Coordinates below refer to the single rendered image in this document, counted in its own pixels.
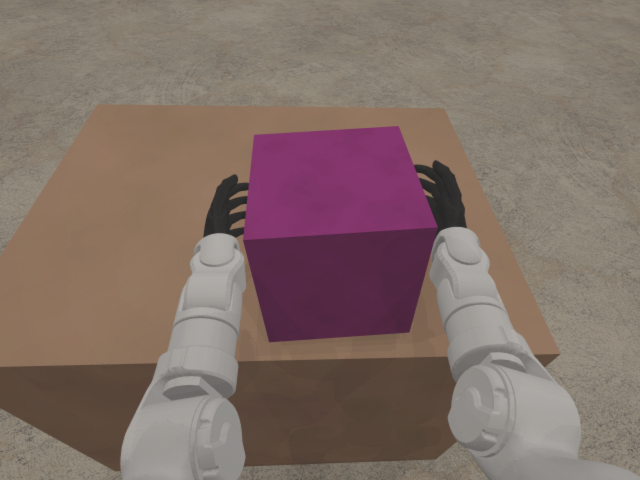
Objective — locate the robot right upper arm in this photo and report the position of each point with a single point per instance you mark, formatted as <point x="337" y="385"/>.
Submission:
<point x="519" y="426"/>

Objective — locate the robot left hand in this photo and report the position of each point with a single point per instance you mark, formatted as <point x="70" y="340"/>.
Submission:
<point x="218" y="219"/>

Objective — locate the carton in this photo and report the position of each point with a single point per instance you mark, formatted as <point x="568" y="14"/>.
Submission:
<point x="338" y="233"/>

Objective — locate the robot right hand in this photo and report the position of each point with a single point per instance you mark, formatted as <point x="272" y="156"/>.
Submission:
<point x="446" y="204"/>

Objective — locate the robot left upper arm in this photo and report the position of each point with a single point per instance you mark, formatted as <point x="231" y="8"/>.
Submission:
<point x="197" y="438"/>

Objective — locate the right robot forearm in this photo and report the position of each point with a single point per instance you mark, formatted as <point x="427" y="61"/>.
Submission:
<point x="473" y="315"/>

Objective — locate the pedestal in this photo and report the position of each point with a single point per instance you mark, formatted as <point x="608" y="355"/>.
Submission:
<point x="91" y="280"/>

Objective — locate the left robot forearm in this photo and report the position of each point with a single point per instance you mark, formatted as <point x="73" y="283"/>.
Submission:
<point x="200" y="359"/>

